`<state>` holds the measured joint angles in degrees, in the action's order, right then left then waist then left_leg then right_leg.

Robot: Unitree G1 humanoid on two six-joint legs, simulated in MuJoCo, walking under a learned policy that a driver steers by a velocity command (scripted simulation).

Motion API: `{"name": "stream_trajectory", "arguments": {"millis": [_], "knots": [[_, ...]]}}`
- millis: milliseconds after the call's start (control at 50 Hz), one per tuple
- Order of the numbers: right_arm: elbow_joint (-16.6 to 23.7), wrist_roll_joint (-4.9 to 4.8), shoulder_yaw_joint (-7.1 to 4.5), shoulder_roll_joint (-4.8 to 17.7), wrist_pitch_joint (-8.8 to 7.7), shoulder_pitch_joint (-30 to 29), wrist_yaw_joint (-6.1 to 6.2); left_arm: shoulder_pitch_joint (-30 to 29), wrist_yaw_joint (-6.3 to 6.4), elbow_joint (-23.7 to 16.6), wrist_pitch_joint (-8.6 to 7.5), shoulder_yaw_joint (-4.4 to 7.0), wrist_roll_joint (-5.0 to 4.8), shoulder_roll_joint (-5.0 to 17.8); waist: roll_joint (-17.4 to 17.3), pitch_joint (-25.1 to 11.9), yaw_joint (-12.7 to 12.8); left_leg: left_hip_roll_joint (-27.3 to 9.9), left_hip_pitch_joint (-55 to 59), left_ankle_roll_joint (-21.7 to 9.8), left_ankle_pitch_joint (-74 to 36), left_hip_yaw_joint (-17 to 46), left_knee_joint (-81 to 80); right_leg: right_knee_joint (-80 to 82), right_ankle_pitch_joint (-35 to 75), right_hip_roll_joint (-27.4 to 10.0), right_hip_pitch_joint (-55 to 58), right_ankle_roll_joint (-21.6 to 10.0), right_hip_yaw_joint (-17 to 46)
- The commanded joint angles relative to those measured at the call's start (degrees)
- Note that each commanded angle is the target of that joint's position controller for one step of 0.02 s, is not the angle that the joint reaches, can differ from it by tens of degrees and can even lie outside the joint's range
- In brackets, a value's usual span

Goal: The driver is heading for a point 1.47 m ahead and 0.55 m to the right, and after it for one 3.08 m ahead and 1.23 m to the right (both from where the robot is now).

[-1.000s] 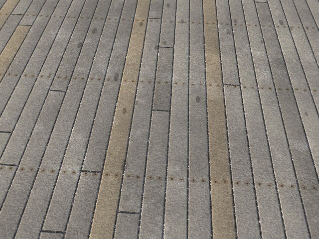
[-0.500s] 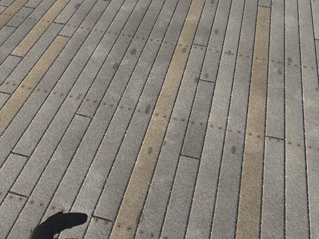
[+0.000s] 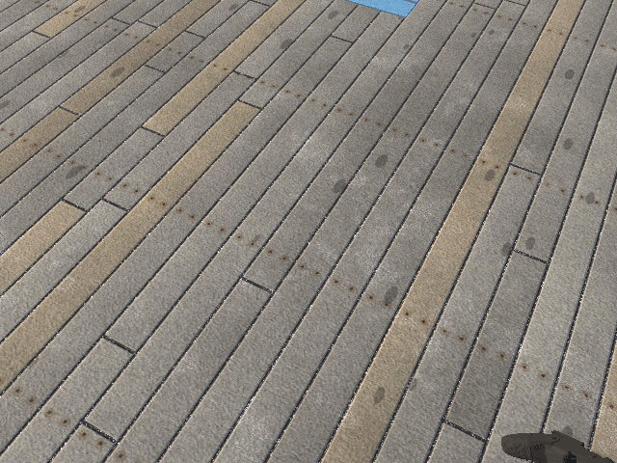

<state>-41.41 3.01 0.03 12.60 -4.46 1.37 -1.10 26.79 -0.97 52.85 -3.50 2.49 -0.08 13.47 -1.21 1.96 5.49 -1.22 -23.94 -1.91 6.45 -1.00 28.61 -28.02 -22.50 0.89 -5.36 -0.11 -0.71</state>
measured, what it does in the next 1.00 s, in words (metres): walks ahead, turning right: right foot, then left foot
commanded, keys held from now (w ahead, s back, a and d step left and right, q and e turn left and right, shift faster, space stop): e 0.32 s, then w+e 0.56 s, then w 0.12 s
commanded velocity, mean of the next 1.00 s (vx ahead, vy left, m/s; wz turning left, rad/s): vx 0.30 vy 0.00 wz -0.52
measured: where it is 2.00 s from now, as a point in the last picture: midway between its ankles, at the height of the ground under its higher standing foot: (515, 384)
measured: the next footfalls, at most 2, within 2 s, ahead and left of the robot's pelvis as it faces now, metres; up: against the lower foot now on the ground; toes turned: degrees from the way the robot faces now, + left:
right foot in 0.46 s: +0.10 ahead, -0.12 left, +0.00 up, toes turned -20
left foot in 0.94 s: +0.44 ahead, -0.06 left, +0.00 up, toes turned -33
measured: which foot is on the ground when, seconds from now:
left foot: down 0.00-0.46, up 0.48-0.92, down 0.94-1.00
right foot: up 0.00-0.44, down 0.46-0.96, up 0.98-1.00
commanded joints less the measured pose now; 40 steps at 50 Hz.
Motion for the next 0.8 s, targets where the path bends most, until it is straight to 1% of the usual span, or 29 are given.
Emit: {"name": "stream_trajectory", "arguments": {"millis": [20, 40, 60, 80, 100, 120, 140, 180, 220, 260, 280, 320, 340, 380, 400, 420, 440, 460, 480, 500, 520, 540, 560, 580, 600, 620, 640, 740, 800], "knots": [[-0.82, -0.42, -5.25, 17.87, 0.09, 20.20, 2.10, 3.44, 1.64, -7.20, 0.18, 0.66, -1.91, 2.71, -15.60, -22.35, -8.73, -28.31, 38.19, -11.32, -39.16, 26.53, -3.32, -34.63, -14.01, 3.52, -24.52, -2.63, -0.60], [-0.28, -2.09, -4.26, 12.33, 0.88, 18.99, 1.90, 1.67, 2.27, -5.23, 1.75, 1.87, -0.14, 7.26, -6.02, -18.28, -8.87, -24.32, 33.38, -11.06, -36.75, 22.13, -3.38, -38.69, -13.34, 0.16, -26.69, -3.04, 2.85], [0.03, -2.17, -3.03, 8.48, 0.80, 15.16, 1.97, -0.89, 1.89, -5.60, 2.20, 2.09, 0.23, 6.45, -5.01, -11.29, -7.20, -21.03, 27.29, -9.67, -36.44, 15.67, -5.07, -39.06, -9.69, -1.15, -27.80, -2.69, 3.00], [0.33, -1.98, -2.35, 6.22, 0.90, 12.11, 2.12, -1.89, 1.51, -5.57, 2.64, 2.19, 0.44, 5.66, -4.95, -7.85, -5.56, -18.25, 22.65, -8.24, -34.11, 11.40, -7.39, -37.76, -6.06, -2.56, -27.22, -1.82, 2.67], [0.47, -2.16, -2.15, 5.55, 0.91, 10.51, 2.51, -2.64, 0.99, -5.72, 3.43, 2.39, 0.90, 5.49, -6.68, -5.74, -4.56, -16.68, 18.88, -7.71, -31.65, 8.23, -9.52, -36.87, -3.27, -3.30, -26.00, -0.94, 2.25], [0.41, -2.09, -2.18, 5.60, 0.82, 10.18, 2.69, -2.12, 0.62, -5.63, 4.24, 2.49, 1.42, 5.05, -6.90, -5.15, -3.73, -15.62, 16.03, -7.57, -33.03, 5.45, -10.24, -37.83, -1.29, -2.91, -23.96, -0.20, 1.49], [0.40, -2.00, -2.40, 6.12, 0.61, 10.02, 2.73, -2.10, 0.40, -5.98, 4.86, 2.55, 1.42, 4.57, -6.72, -5.86, -3.09, -15.80, 14.77, -8.32, -33.53, 4.10, -10.77, -38.58, 0.06, -2.36, -23.05, 0.31, 1.06], [0.25, -1.99, -2.72, 6.59, 0.37, 9.69, 2.93, -3.93, 0.11, -7.19, 5.70, 2.74, 1.39, 4.36, -6.00, -5.81, -2.50, -16.18, 13.47, -9.35, -31.35, 1.52, -11.70, -37.61, 2.37, -2.38, -23.64, 0.99, 0.85], [-0.21, -1.80, -2.91, 6.76, 0.64, 10.08, 3.13, -7.33, -0.34, -8.89, 6.36, 2.55, 1.55, 3.97, -6.49, -4.64, -2.98, -16.23, 13.12, -9.52, -26.41, -0.74, -12.51, -32.95, 5.05, -3.18, -24.81, 1.30, 0.38], [-0.52, -1.68, -3.15, 7.15, 1.10, 10.33, 3.14, -10.36, -1.02, -10.40, 6.79, 2.07, 1.73, 3.36, -6.86, -4.31, -3.64, -15.73, 12.42, -9.11, -21.50, -3.16, -12.32, -26.60, 7.32, -3.64, -22.84, 1.13, -0.57], [-0.59, -1.63, -3.36, 7.69, 1.32, 10.50, 3.03, -11.77, -1.33, -11.18, 6.90, 1.83, 1.71, 3.15, -7.03, -4.35, -4.04, -15.83, 11.91, -8.97, -19.84, -4.08, -11.96, -23.46, 7.79, -3.60, -21.09, 0.81, -1.20], [-0.82, -1.50, -3.99, 9.21, 1.86, 11.41, 2.68, -13.94, -1.66, -12.58, 7.01, 1.74, 1.60, 3.74, -7.25, -4.80, -4.98, -16.67, 12.05, -8.68, -17.39, -4.79, -10.52, -18.86, 6.80, -2.90, -18.28, 0.07, -2.66], [-0.87, -1.36, -4.36, 10.04, 2.10, 12.25, 2.35, -14.98, -1.76, -13.28, 7.01, 1.76, 1.57, 4.21, -7.32, -5.38, -5.71, -17.46, 12.22, -8.43, -11.66, -4.41, -10.61, -17.23, 5.57, -2.68, -17.26, -0.47, -3.37], [-0.74, -1.06, -5.07, 11.55, 2.52, 13.08, 1.78, -17.38, -2.13, -14.88, 6.95, 1.97, 1.53, 5.52, -7.47, -4.98, -6.98, -18.86, 11.97, -7.79, 6.78, -2.47, -12.11, -13.74, 1.69, -2.75, -15.71, -1.88, -4.19], [-0.68, -1.01, -5.37, 12.25, 2.72, 13.01, 1.60, -18.08, -2.35, -15.50, 6.77, 2.09, 1.51, 5.93, -7.08, -4.21, -7.11, -19.19, 11.47, -7.19, 14.99, -1.68, -12.46, -11.24, 0.05, -2.40, -14.49, -2.69, -4.72], [-0.60, -1.24, -5.57, 12.65, 3.03, 12.35, 1.50, -17.12, -2.48, -15.44, 6.37, 2.17, 1.67, 5.88, -5.47, -3.39, -6.07, -18.72, 9.74, -6.07, 20.61, -2.33, -11.09, -6.71, 0.52, -1.59, -11.07, -3.60, -5.64], [-0.75, -1.32, -5.53, 12.08, 3.42, 12.46, 1.38, -13.92, -2.37, -14.06, 5.76, 2.43, 1.91, 6.18, -2.69, -3.23, -4.82, -17.17, 6.65, -4.51, 24.30, -4.17, -7.06, -2.49, 0.37, 0.03, -5.41, -4.65, -6.10], [-0.75, -0.89, -4.94, 9.46, 3.92, 13.18, 1.12, -6.84, -1.79, -11.32, 4.83, 3.22, 2.22, 8.21, 5.43, -4.25, -2.57, -13.23, 1.44, -2.21, 27.45, -8.40, 5.25, 3.98, -5.07, -2.23, 2.08, -6.47, 0.44], [3.57, -1.22, -3.36, 4.10, 4.04, 9.74, 0.38, -2.30, -1.00, -11.44, 4.35, 5.12, 1.78, 15.81, 23.81, -2.48, 0.09, -2.64, -17.59, 2.65, 33.29, -14.50, 26.44, 15.94, -21.89, -18.70, 8.81, -13.81, 30.25], [4.91, 0.86, -4.15, 8.03, 4.14, 5.40, 0.31, -1.91, -0.47, -12.26, 4.23, 5.03, 1.26, 16.28, 14.95, 2.18, 1.44, -0.02, -24.97, 2.67, 30.47, -2.32, 32.76, 21.18, -22.13, -22.70, 4.41, -18.07, 41.26], [4.93, -0.28, -4.74, 9.47, 3.72, 4.68, -0.27, -3.79, 0.05, -11.91, 4.55, 4.21, 1.10, 13.67, 10.19, 3.97, -0.43, -2.70, -24.39, 2.33, 23.01, 1.22, 33.42, 20.30, -19.62, -20.55, 2.31, -17.57, 34.53], [3.86, -1.47, -4.78, 9.62, 2.94, 6.53, -0.78, -6.70, 0.30, -12.26, 4.43, 3.52, 0.91, 11.75, 8.95, 4.67, -2.98, -3.68, -21.79, 2.32, 16.31, 1.57, 31.17, 20.29, -13.26, -17.23, 0.14, -15.49, 28.71], [2.80, -1.15, -4.91, 9.71, 2.41, 7.89, -0.92, -9.18, 0.49, -12.99, 3.94, 3.25, 0.58, 10.97, 8.25, 3.84, -4.33, -3.85, -19.56, 2.58, 12.21, 1.52, 29.11, 20.28, -6.03, -13.91, 0.58, -13.90, 24.33], [1.40, -0.30, -4.88, 9.48, 2.35, 9.68, -0.91, -10.31, 0.61, -13.34, 3.19, 2.93, 0.43, 9.89, 7.72, 2.29, -5.03, -3.56, -17.29, 2.95, 9.06, 0.97, 29.01, 19.56, 2.75, -11.61, 1.29, -13.28, 20.75], [0.86, -0.01, -4.84, 9.05, 2.56, 10.60, -0.91, -9.70, 0.43, -13.21, 2.45, 2.77, 0.25, 9.55, 6.37, 0.14, -5.28, -3.01, -15.78, 3.30, 7.31, 0.91, 29.24, 18.58, 9.79, -10.85, 2.13, -13.29, 18.92], [0.94, -0.15, -4.75, 8.55, 2.82, 10.37, -0.85, -8.47, 0.22, -12.75, 1.78, 2.84, 0.12, 9.83, 5.42, -0.76, -5.36, -2.70, -15.36, 3.69, 6.72, 0.85, 28.59, 17.67, 15.60, -10.58, 2.77, -13.67, 18.04], [1.12, -0.35, -4.63, 8.10, 3.07, 9.63, -0.77, -7.39, 0.12, -12.25, 1.32, 2.99, 0.06, 10.16, 4.74, -1.00, -5.25, -2.50, -15.68, 4.10, 6.13, 0.80, 27.35, 17.25, 18.20, -10.21, 3.38, -13.88, 17.30], [3.67, -0.84, -3.89, 6.91, 3.36, 1.39, -0.90, -2.39, 0.45, -10.60, 0.93, 3.45, 0.36, 11.25, 5.91, 1.05, -2.03, -1.85, -17.56, 5.67, 1.57, 1.26, 16.29, 17.32, 15.22, -9.64, 4.26, -14.16, 18.66], [5.41, -1.25, -3.47, 6.81, 2.83, -2.91, -1.11, -0.52, 0.65, -9.97, 0.79, 3.70, 0.71, 12.06, 6.31, 1.75, -0.62, -0.79, -15.08, 5.58, 0.72, 1.26, 10.29, 14.85, 19.32, -9.77, 3.87, -14.03, 19.67]]}}
Keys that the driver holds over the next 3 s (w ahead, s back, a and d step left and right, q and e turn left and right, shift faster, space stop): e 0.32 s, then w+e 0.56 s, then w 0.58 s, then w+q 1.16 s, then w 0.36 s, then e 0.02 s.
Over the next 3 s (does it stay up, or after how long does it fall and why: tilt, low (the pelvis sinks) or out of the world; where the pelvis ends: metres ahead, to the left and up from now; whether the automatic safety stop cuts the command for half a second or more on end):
stays up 1.24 -0.50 0.00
